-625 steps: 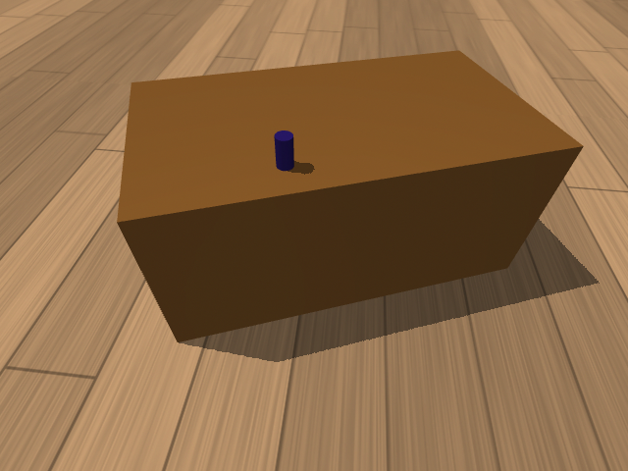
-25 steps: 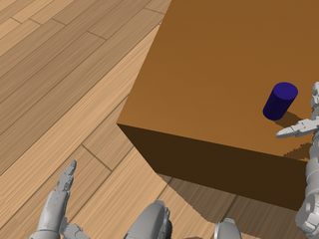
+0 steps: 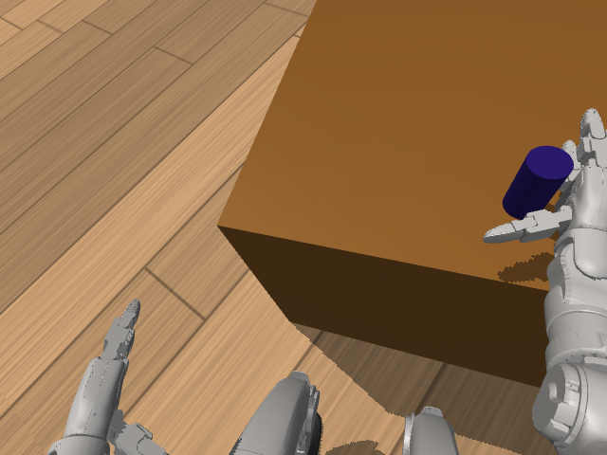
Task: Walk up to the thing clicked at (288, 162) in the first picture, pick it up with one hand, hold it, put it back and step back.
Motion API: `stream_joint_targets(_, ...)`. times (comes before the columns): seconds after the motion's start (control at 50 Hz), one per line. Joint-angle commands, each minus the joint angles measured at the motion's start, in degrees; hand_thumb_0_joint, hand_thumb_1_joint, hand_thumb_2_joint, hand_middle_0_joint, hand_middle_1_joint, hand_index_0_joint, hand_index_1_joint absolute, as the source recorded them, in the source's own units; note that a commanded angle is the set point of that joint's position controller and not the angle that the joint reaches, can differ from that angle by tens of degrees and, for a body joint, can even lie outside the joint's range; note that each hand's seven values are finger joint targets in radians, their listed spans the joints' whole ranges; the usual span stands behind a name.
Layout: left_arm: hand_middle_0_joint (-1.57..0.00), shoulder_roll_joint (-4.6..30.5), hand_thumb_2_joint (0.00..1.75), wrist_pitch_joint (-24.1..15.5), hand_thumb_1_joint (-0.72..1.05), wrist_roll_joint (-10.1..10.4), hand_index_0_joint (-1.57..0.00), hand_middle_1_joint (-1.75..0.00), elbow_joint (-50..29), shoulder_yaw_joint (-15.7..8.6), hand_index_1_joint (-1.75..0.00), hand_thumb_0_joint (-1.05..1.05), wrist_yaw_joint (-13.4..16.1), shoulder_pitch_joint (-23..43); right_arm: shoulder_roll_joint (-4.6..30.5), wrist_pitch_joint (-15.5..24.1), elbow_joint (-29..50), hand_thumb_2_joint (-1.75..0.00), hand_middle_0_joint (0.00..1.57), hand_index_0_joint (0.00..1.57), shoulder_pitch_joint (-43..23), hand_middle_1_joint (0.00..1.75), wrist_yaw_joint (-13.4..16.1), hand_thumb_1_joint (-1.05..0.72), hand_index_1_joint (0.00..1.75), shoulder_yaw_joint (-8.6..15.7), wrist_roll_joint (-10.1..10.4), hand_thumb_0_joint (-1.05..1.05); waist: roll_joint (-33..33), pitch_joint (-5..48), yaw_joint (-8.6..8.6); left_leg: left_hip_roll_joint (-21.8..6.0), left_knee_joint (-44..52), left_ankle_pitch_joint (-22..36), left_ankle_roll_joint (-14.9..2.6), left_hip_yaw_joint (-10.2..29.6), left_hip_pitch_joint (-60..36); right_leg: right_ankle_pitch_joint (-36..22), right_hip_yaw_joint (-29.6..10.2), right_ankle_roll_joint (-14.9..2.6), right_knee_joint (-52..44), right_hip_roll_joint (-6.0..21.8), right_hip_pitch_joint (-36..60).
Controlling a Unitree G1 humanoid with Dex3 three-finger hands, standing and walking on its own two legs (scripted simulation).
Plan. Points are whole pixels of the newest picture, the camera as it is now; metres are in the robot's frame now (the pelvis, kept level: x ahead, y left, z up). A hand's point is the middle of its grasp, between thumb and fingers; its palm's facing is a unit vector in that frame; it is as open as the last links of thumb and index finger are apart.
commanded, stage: close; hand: right
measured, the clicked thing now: (534, 185) +0.51 -0.20 +0.00
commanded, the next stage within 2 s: settle in 0.86 s
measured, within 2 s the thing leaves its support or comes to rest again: leaves its support in 0.96 s
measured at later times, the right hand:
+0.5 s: hand (527, 176) +0.51 -0.18 +0.02, palm faces +0.12 +0.99 +0.00, open 14.5 cm
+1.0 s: hand (531, 173) +0.51 -0.19 +0.02, palm faces +0.12 +0.99 +0.00, open 7.5 cm
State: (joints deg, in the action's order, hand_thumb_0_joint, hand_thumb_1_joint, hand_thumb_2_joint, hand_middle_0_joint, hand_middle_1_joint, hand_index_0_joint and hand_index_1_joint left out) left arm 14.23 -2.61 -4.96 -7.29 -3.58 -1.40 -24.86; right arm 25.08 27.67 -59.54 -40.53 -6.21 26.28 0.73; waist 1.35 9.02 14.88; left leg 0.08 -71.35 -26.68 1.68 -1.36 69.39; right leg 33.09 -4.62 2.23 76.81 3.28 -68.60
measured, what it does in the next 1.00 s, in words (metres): stands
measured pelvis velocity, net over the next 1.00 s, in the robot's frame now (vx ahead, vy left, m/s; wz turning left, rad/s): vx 0.00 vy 0.00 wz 0.00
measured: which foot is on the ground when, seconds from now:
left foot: down 0.00-1.00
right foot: down 0.00-1.00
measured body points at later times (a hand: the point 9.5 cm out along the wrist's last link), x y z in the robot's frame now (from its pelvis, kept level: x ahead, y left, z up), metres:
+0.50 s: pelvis +0.00 +0.00 +0.00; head +0.14 -0.05 +0.42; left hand +0.15 +0.27 +0.03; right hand +0.50 -0.24 +0.02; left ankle +0.06 +0.14 -0.61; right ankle +0.02 -0.14 -0.61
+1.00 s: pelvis +0.00 +0.00 +0.00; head +0.15 -0.05 +0.43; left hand +0.15 +0.27 +0.04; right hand +0.50 -0.24 +0.02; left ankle +0.06 +0.14 -0.61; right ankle +0.02 -0.14 -0.61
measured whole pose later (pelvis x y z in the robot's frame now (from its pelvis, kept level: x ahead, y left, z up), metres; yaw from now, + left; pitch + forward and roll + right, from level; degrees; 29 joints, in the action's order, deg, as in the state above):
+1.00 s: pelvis +0.00 +0.00 +0.00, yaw +0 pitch +25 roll +4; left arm 14.4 -2.3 -4.9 -7.7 -3.3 -2.3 -25.2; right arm 27.5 26.3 -62.4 -44.1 -4.4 27.2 -0.4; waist 1.2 8.7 16.5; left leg 0.2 -70.3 -26.1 1.8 -1.1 69.6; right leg 32.7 -4.4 2.1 76.0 3.3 -68.8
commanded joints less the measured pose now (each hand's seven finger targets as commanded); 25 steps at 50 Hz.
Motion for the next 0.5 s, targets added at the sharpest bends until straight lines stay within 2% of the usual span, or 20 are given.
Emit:
stream_joint_targets(0.0, -0.05, 8.78, 0.05, -2.24, -0.56, 0.88, -0.05, -0.05, -8.34, -6.57, -0.06, 0.0, 1.02, -4.99, 12.4, 2.92, 9.62, 0.0, 0.27, 0.26, -18.69, 0.09, 1.06, 0.49, 0.09, 2.74, 0.61, 0.0, -11.11, 25.22, -1.75, 1.93, 8.13, 12.71, -2.7, -0.58, -19.66, -15.17, 2.48, -2.17, -11.65, -2.13, 14.22)
stream_joint_targets(0.04, -0.05, 7.42, 0.05, -2.49, -0.56, 0.64, -0.05, -0.05, -10.79, -5.29, -0.06, 0.0, 0.74, -1.5, 11.11, 3.65, 10.19, -0.01, 0.34, 0.33, -21.04, 0.15, 1.38, 0.5, 0.15, 2.42, 0.58, 0.0, -10.27, 25.01, -1.34, 1.77, 7.68, 12.12, -2.64, -0.08, -19.37, -14.28, 2.43, -2.4, -11.28, -1.9, 13.0)
stream_joint_targets(0.08, -0.05, 8.34, 0.05, -2.52, -0.55, 0.73, -0.05, -0.05, -10.78, -6.57, -0.05, 0.0, 1.03, -0.72, 12.49, 4.45, 10.82, 0.0, 0.36, 0.35, -23.74, 0.15, 2.15, 0.51, 0.15, 3.03, 0.32, 0.0, -9.12, 24.46, -0.44, 1.54, 8.08, 10.6, -2.52, 0.67, -18.83, -12.13, 2.52, -2.76, -10.54, -1.83, 12.04)
stream_joint_targets(0.1, -0.05, 8.54, 0.05, -2.58, -0.55, 0.59, -0.05, -0.05, -11.07, -6.69, -0.05, 0.0, 1.02, -0.57, 11.04, 4.66, 9.73, 0.0, 0.38, 0.37, -23.5, 0.16, 2.13, 0.51, 0.16, 2.04, 0.26, 0.0, -8.9, 24.48, 0.75, 1.69, 7.67, 11.72, -2.54, 0.38, -18.77, -13.1, 2.34, -2.82, -10.37, -1.8, 12.26)
stream_joint_targets(0.14, -0.05, 10.35, 0.05, -2.55, -0.55, 0.71, -0.05, -0.05, -13.84, -8.02, -0.05, 0.0, 1.22, 0.51, 13.1, 5.18, 11.26, -0.04, 0.41, 0.4, -26.07, 0.19, 2.69, 0.48, 0.2, 2.15, -0.54, 0.0, -9.01, 27.15, 0.87, 1.92, 7.99, 10.4, -2.63, 0.04, -18.61, -11.76, 1.94, -2.82, -11.09, -1.76, 14.32)
stream_joint_targets(0.16, -0.05, 10.66, 0.05, -2.27, -0.55, 0.58, -0.05, -0.05, -13.85, -8.39, -0.05, 0.0, 1.33, -1.34, 14.83, 5.37, 11.42, -0.06, 0.45, 0.44, -26.35, 0.23, 2.92, 0.47, 0.23, 2.91, -1.03, 0.0, -9.59, 29.08, 1.36, 1.89, 7.89, 12.31, -2.57, 0.17, -19.39, -13.84, 2.05, -2.79, -10.42, -1.68, 15.96)
stream_joint_targets(0.2, -0.05, 8.56, 0.05, -1.84, -0.55, 0.46, -0.05, -0.05, -11.13, -6.25, -0.05, 0.0, 0.98, -3.38, 11.56, 5.01, 9.8, -0.08, 0.45, 0.44, -27.74, 0.24, 2.32, 0.46, 0.24, 0.32, -1.07, 0.0, -11.75, 29.02, 1.85, 2.01, 7.46, 13.46, -2.67, -0.22, -18.78, -15.33, 2.16, -2.56, -10.47, -1.93, 16.58)
stream_joint_targets(0.22, -0.04, 7.07, 0.05, -2.0, -0.54, 0.63, -0.05, -0.05, -9.67, -4.41, -0.05, 0.0, 0.71, -3.73, 9.26, 4.1, 5.01, -0.08, 0.46, 0.45, -24.49, 0.25, 1.72, 0.46, 0.25, -0.96, -0.98, 0.0, -12.72, 27.42, 1.4, 2.14, 7.07, 13.98, -2.77, -0.68, -16.85, -16.76, 2.05, -2.34, -10.55, -2.03, 16.91)
stream_joint_targets(0.24, -0.05, 8.32, 0.05, -1.78, -0.54, 0.65, -0.05, -0.05, -7.68, -5.91, -0.05, 0.0, 0.86, -5.8, 14.68, 4.38, 8.49, -0.09, 0.48, 0.47, -27.11, 0.26, 1.92, 0.44, 0.26, 1.68, -1.07, 0.0, -14.87, 27.45, 0.75, 2.09, 6.93, 14.07, -2.86, -0.57, -16.37, -17.48, 2.08, -2.13, -10.53, -2.05, 17.09)
stream_joint_targets(0.26, -0.05, 8.87, 0.05, -1.9, -0.55, 0.52, -0.05, -0.05, -10.58, -5.68, -0.05, 0.0, 0.84, -3.35, 16.97, 4.42, 11.14, -0.1, 0.5, 0.49, -29.28, 0.28, 2.1, 0.44, 0.28, 2.5, -1.5, 0.0, -16.1, 31.93, -0.03, 2.0, 6.37, 15.42, -2.84, -0.42, -17.84, -19.71, 2.04, -2.04, -10.18, -1.94, 19.17)
stream_joint_targets(0.28, -0.04, 9.41, 0.05, -2.04, -0.55, 0.52, -0.05, -0.05, -11.73, -6.53, -0.05, 0.0, 0.89, -2.06, 16.32, 4.05, 12.8, -0.09, 0.51, 0.5, -30.45, 0.28, 1.91, 0.45, 0.28, 1.66, -1.54, 0.0, -17.22, 34.45, 0.09, 2.0, 6.21, 16.26, -2.92, -0.58, -18.2, -21.36, 2.02, -1.87, -10.06, -1.72, 21.56)
stream_joint_targets(0.32, -0.05, 9.59, 0.05, -1.79, -0.54, 0.26, -0.05, -0.06, -9.06, -6.72, -0.05, 0.0, 0.86, -3.01, 11.58, 2.91, 8.17, -0.1, 0.55, 0.54, -28.35, 0.3, 1.66, 0.44, 0.3, 0.06, -0.87, 0.0, -16.69, 29.89, 1.18, 2.24, 6.48, 14.71, -3.14, -1.08, -14.66, -21.49, 1.74, -1.63, -10.03, -1.46, 21.39)
stream_joint_targets(0.34, -0.05, 9.28, 0.05, -1.61, -0.55, 0.19, -0.05, -0.06, -6.19, -6.85, -0.05, 0.0, 0.78, -3.37, 11.63, 2.68, 5.61, -0.12, 0.58, 0.57, -27.04, 0.33, 2.02, 0.44, 0.33, 0.77, -0.82, 0.0, -16.57, 26.41, 0.3, 2.28, 6.33, 13.51, -3.23, -1.18, -13.59, -20.53, 1.66, -1.57, -10.37, -1.53, 18.85)
stream_joint_targets(0.36, -0.05, 10.22, 0.06, -1.91, -0.55, 0.51, -0.05, -0.06, -6.8, -8.09, -0.06, 0.0, 0.87, -1.37, 8.99, 2.08, 1.0, -0.13, 0.61, 0.6, -23.36, 0.35, 1.95, 0.44, 0.35, -0.45, -0.72, 0.0, -14.07, 23.99, 0.94, 2.42, 6.54, 12.42, -3.16, -1.55, -12.14, -19.02, 1.27, -1.68, -10.61, -1.34, 17.18)
stream_joint_targets(0.38, -0.05, 10.98, 0.05, -2.04, -0.55, 0.36, -0.05, -0.06, -8.33, -8.64, -0.05, 0.0, 0.9, -0.13, 9.42, 2.21, 1.86, -0.15, 0.63, 0.63, -22.54, 0.37, 2.02, 0.44, 0.37, 0.04, -0.87, 0.0, -13.23, 24.08, 0.87, 2.44, 6.42, 12.2, -3.13, -1.76, -12.56, -18.51, 1.02, -1.71, -10.85, -1.25, 16.45)
stream_joint_targets(0.4, -0.05, 11.83, 0.05, -2.05, -0.55, 0.35, -0.05, -0.06, -11.38, -8.97, -0.05, 0.0, 0.89, 0.89, 13.04, 2.77, 7.44, -0.18, 0.64, 0.63, -26.04, 0.39, 2.4, 0.41, 0.39, 1.83, -1.19, 0.0, -13.91, 28.41, 0.09, 2.33, 6.27, 12.62, -3.13, -1.57, -14.57, -18.13, 1.12, -1.76, -10.96, -1.34, 17.31)
stream_joint_targets(0.42, -0.05, 11.04, 0.05, -2.22, -0.55, 0.31, -0.05, -0.05, -14.93, -7.62, -0.05, 0.0, 0.7, 3.07, 11.42, 2.73, 8.07, -0.2, 0.66, 0.66, -24.68, 0.42, 2.04, 0.42, 0.42, 0.7, -1.43, 0.0, -13.35, 32.4, -0.19, 2.47, 6.06, 13.74, -3.11, -1.92, -16.64, -20.0, 0.93, -1.69, -11.11, -1.13, 19.87)
stream_joint_targets(0.44, -0.04, 10.74, 0.05, -1.95, -0.54, 0.14, -0.05, -0.05, -13.02, -7.21, -0.05, 0.0, 0.68, 1.37, 11.23, 3.12, 9.86, -0.2, 0.73, 0.72, -26.59, 0.45, 1.95, 0.41, 0.45, 0.49, -1.28, 0.0, -14.84, 32.3, -0.57, 2.52, 5.92, 13.49, -3.24, -1.85, -16.26, -20.64, 1.13, -1.37, -11.03, -1.16, 20.79)
stream_joint_targets(0.46, -0.05, 9.66, 0.05, -1.73, -0.55, 0.07, -0.05, -0.06, -12.37, -6.43, -0.05, 0.0, 0.56, 0.61, 12.15, 3.2, 10.27, -0.24, 0.75, 0.75, -25.51, 0.48, 2.15, 0.4, 0.49, 1.34, -1.2, 0.0, -15.0, 33.72, -1.85, 2.59, 6.08, 14.78, -3.17, -1.68, -18.72, -22.07, 1.58, -1.52, -10.98, -1.46, 20.95)
stream_joint_targets(0.48, -0.04, 9.11, 0.05, -1.61, -0.55, 0.45, -0.05, -0.05, -10.38, -6.59, -0.05, 0.0, 0.57, -1.11, 13.07, 3.0, 9.44, -0.29, 0.78, 0.78, -23.44, 0.53, 2.24, 0.39, 0.53, 2.49, -0.78, 0.0, -14.34, 33.58, -1.84, 2.53, 6.32, 16.45, -2.92, -1.56, -20.54, -22.65, 1.88, -1.86, -10.53, -1.65, 19.94)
